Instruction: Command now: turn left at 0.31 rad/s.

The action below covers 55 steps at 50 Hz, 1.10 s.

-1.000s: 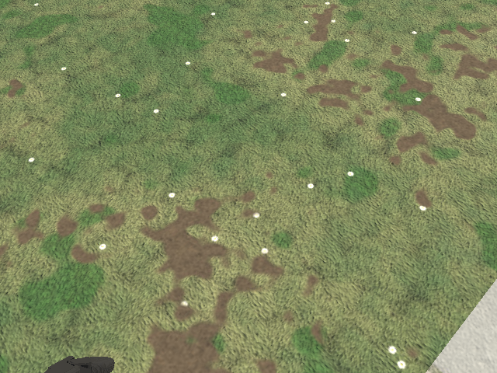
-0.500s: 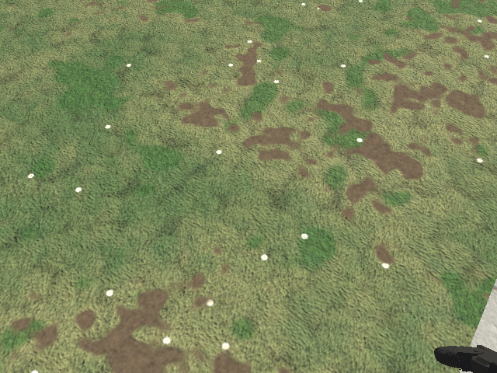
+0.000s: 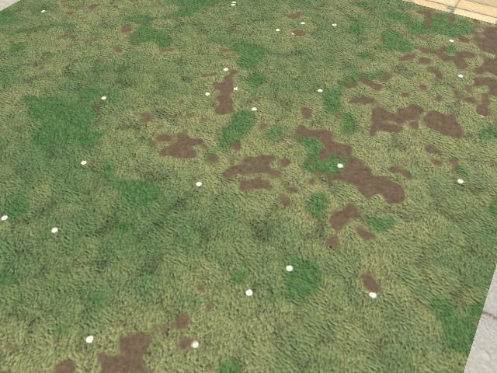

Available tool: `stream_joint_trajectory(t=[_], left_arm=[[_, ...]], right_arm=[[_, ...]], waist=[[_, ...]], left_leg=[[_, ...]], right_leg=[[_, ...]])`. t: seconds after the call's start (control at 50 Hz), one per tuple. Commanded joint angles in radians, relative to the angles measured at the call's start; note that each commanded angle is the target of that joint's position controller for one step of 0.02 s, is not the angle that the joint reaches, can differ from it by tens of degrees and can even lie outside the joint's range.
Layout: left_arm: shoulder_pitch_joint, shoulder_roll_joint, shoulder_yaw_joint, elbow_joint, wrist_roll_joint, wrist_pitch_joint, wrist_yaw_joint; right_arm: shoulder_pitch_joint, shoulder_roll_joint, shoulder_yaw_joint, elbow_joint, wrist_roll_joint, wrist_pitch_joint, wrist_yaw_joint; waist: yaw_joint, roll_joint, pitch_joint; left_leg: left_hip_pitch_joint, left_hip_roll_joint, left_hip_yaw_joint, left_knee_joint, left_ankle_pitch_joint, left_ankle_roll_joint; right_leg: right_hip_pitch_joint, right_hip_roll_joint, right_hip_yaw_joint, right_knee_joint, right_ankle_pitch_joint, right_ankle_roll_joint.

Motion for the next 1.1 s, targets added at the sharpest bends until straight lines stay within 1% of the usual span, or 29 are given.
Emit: stream_joint_trajectory(t=[0.02,0.06,0.1,0.12,0.14,0.16,0.18,0.22,0.28,0.34,0.42,0.46,0.48,0.5,0.52,0.54,0.56,0.6,0.68,0.74,0.86,0.92,0.94,0.96,0.98,1.0,1.02,1.06,1.1], left_arm=[[0.022,0.182,0.062,-0.066,-0.007,-0.005,0.025],[-0.003,0.176,0.064,-0.079,-0.013,-0.003,0.034],[-0.009,0.175,0.068,-0.088,-0.012,-0.003,0.038],[-0.003,0.164,0.068,-0.097,-0.006,-0.001,0.038],[-0.039,0.142,0.064,-0.115,-0.002,0.001,0.036],[-0.097,0.108,0.051,-0.145,-0.006,0.003,0.035],[-0.062,0.103,0.048,-0.138,-0.012,0.001,0.029],[-0.041,0.133,0.057,-0.114,-0.016,-0.004,0.025],[-0.047,0.113,0.053,-0.106,-0.013,-0.016,0.022],[-0.053,0.085,0.04,-0.102,-0.023,-0.028,0.002],[-0.025,0.113,0.05,-0.094,-0.031,-0.039,-0.022],[0.023,0.12,0.061,-0.073,-0.026,-0.044,-0.025],[0.041,0.175,0.076,-0.077,-0.012,-0.042,-0.02],[0.017,0.267,0.093,-0.091,0.021,-0.032,-0.018],[-0.03,0.243,0.089,-0.115,0.056,-0.038,-0.023],[-0.105,0.18,0.068,-0.138,0.045,-0.043,-0.017],[-0.156,0.142,0.056,-0.146,0.023,-0.045,-0.012],[-0.167,0.117,0.042,-0.149,-0.003,-0.042,-0.002],[-0.002,0.155,0.055,-0.113,-0.004,-0.031,0.015],[0.036,0.194,0.071,-0.099,-0.011,-0.038,0.01],[0.023,0.226,0.086,-0.071,-0.039,-0.063,-0.03],[0.0,0.194,0.072,-0.045,-0.055,-0.063,-0.053],[0.007,0.142,0.051,-0.037,-0.041,-0.069,-0.059],[-0.04,0.061,0.018,-0.071,-0.005,-0.077,-0.068],[-0.045,0.084,0.025,-0.129,-0.026,-0.099,-0.069],[-0.095,0.174,0.045,-0.123,-0.055,-0.111,-0.066],[-0.098,0.188,0.05,-0.118,-0.067,-0.114,-0.07],[-0.065,0.174,0.049,-0.08,-0.04,-0.107,-0.073],[-0.026,0.143,0.043,-0.05,-0.039,-0.096,-0.083]], right_arm=[[-0.04,-0.099,-0.038,-0.091,0.005,-0.003,0.005],[-0.031,-0.094,-0.044,-0.103,0.003,0.006,0.013],[-0.011,-0.117,-0.056,-0.11,0.005,0.012,0.016],[-0.004,-0.156,-0.07,-0.112,0.005,0.015,0.012],[0.037,-0.195,-0.082,-0.117,-0.001,0.013,0.005],[0.121,-0.221,-0.083,-0.11,-0.021,0.004,0.007],[0.113,-0.22,-0.076,-0.119,-0.025,-0.016,0.008],[0.009,-0.2,-0.073,-0.153,0.001,-0.024,-0.006],[-0.037,-0.178,-0.07,-0.164,0.008,0.016,-0.034],[-0.033,-0.184,-0.08,-0.175,0.007,0.036,-0.05],[-0.046,-0.193,-0.091,-0.191,0.016,0.053,-0.049],[-0.057,-0.178,-0.089,-0.196,0.033,0.059,-0.052],[-0.032,-0.143,-0.08,-0.197,0.03,0.058,-0.052],[-0.016,-0.108,-0.074,-0.217,0.026,0.048,-0.05],[-0.021,-0.181,-0.1,-0.219,0.006,0.033,-0.049],[0.006,-0.22,-0.116,-0.195,0.01,0.033,-0.046],[0.042,-0.207,-0.117,-0.162,0.013,0.044,-0.047],[0.07,-0.162,-0.107,-0.145,0.011,0.062,-0.048],[-0.057,-0.13,-0.083,-0.219,0.02,0.048,-0.031],[-0.087,-0.11,-0.069,-0.246,0.015,0.033,-0.014],[-0.052,-0.083,-0.051,-0.238,0.018,0.009,0.016],[0.109,-0.077,-0.054,-0.163,0.02,-0.003,0.017],[0.218,-0.116,-0.072,-0.127,0.023,-0.004,0.008],[0.346,-0.204,-0.092,-0.112,0.013,-0.008,-0.006],[0.311,-0.319,-0.109,-0.147,0.008,-0.025,-0.005],[0.294,-0.232,-0.089,-0.149,0.008,-0.046,0.002],[0.256,-0.176,-0.067,-0.146,0.004,-0.06,0.003],[0.159,-0.123,-0.046,-0.15,-0.003,-0.069,0.003],[0.14,-0.115,-0.042,-0.147,-0.017,-0.077,-0.006]], waist=[[0.024,-0.163,-0.051],[0.018,-0.165,-0.057],[0.015,-0.092,-0.061],[0.028,0.023,-0.057],[0.003,0.16,-0.078],[-0.053,0.262,-0.127],[-0.04,0.184,-0.183],[0.001,0.049,-0.15],[0.016,0.086,-0.135],[0.003,0.109,-0.149],[0.007,0.156,-0.13],[0.041,0.138,-0.113],[0.034,0.045,-0.115],[0.0,-0.237,-0.085],[0.008,-0.262,-0.066],[-0.023,-0.189,-0.048],[-0.041,-0.149,-0.031],[-0.027,-0.14,-0.021],[0.08,-0.191,-0.039],[0.101,-0.183,-0.039],[0.071,-0.18,0.005],[-0.025,-0.119,-0.024],[-0.074,-0.058,-0.075],[-0.121,0.173,-0.129],[-0.087,0.278,-0.126],[-0.122,0.143,-0.075],[-0.092,0.139,-0.015],[-0.037,0.098,0.032],[-0.011,0.094,0.025]], left_leg=[[-0.085,0.013,0.02,0.093,0.062,0.023],[-0.07,0.024,0.027,0.127,0.0,0.034],[-0.013,0.037,-0.006,0.075,0.157,0.064],[0.018,0.072,-0.112,-0.019,0.254,0.103],[0.113,0.165,-0.345,-0.151,0.327,0.198],[0.275,0.279,-0.59,-0.257,0.34,0.311],[0.335,0.312,-0.616,-0.258,0.306,0.323],[0.273,0.27,-0.494,-0.227,0.289,0.261],[0.179,0.167,-0.379,-0.247,0.221,0.198],[0.161,0.144,-0.383,-0.251,0.152,0.188],[0.124,0.147,-0.468,-0.265,0.056,0.177],[0.045,0.097,-0.453,-0.231,-0.042,0.123],[-0.06,0.036,-0.388,-0.12,-0.191,0.067],[-0.233,-0.135,-0.167,0.128,-0.34,0.007],[-0.255,-0.08,-0.137,0.386,-0.384,-0.034],[-0.237,-0.051,-0.143,0.505,-0.312,-0.045],[-0.234,-0.048,-0.122,0.564,-0.244,-0.061],[-0.264,-0.038,-0.095,0.672,-0.166,-0.093],[-0.381,0.026,-0.002,0.51,-0.089,-0.122],[-0.361,0.062,0.018,0.375,-0.121,-0.107],[-0.073,0.064,0.106,0.095,-0.164,-0.011],[0.238,0.004,0.158,-0.126,-0.035,0.044],[0.424,0.006,0.117,-0.148,-0.045,0.062],[0.592,0.23,-0.208,-0.244,-0.071,0.12],[0.629,0.432,-0.622,-0.354,-0.248,0.31],[0.579,0.429,-0.592,-0.389,-0.327,0.329],[0.533,0.387,-0.478,-0.393,-0.321,0.288],[0.423,0.304,-0.283,-0.413,-0.107,0.217],[0.364,0.257,-0.138,-0.433,0.133,0.179]], right_leg=[[0.06,-0.231,0.178,-0.14,0.355,-0.145],[0.037,-0.262,0.18,-0.111,0.39,-0.157],[-0.013,-0.217,0.104,-0.045,0.328,-0.115],[-0.062,-0.13,0.006,0.044,0.243,-0.06],[-0.17,0.006,-0.076,0.237,0.069,0.019],[-0.345,0.091,0.01,0.448,-0.316,0.043],[-0.39,0.064,0.119,0.594,-0.347,0.037],[-0.403,0.029,0.134,0.614,-0.223,0.037],[-0.29,0.034,0.087,0.42,-0.113,0.061],[-0.189,0.059,0.08,0.22,-0.076,0.066],[-0.078,0.075,0.077,0.003,0.007,0.046],[0.054,0.059,0.059,-0.195,0.14,0.01],[0.148,-0.083,0.174,-0.259,0.13,-0.042],[0.145,-0.303,0.441,-0.333,0.164,-0.177],[0.03,-0.407,0.546,-0.359,0.174,-0.276],[-0.007,-0.357,0.453,-0.348,0.164,-0.259],[-0.015,-0.28,0.339,-0.334,0.153,-0.211],[0.019,-0.226,0.222,-0.308,0.237,-0.19],[0.203,-0.24,0.21,-0.38,-0.055,-0.204],[0.247,-0.285,0.205,-0.405,-0.106,-0.21],[0.07,-0.285,0.077,-0.418,-0.072,-0.202],[-0.072,-0.253,0.005,-0.289,-0.066,-0.175],[-0.165,-0.207,-0.059,-0.139,-0.013,-0.135],[-0.362,-0.111,-0.161,0.26,-0.143,-0.044],[-0.657,0.002,-0.076,0.506,-0.245,-0.01],[-0.724,-0.063,0.02,0.623,-0.194,-0.023],[-0.744,-0.097,0.037,0.62,-0.077,-0.046],[-0.672,-0.134,0.05,0.55,0.088,-0.041],[-0.597,-0.126,0.046,0.532,0.202,-0.023]])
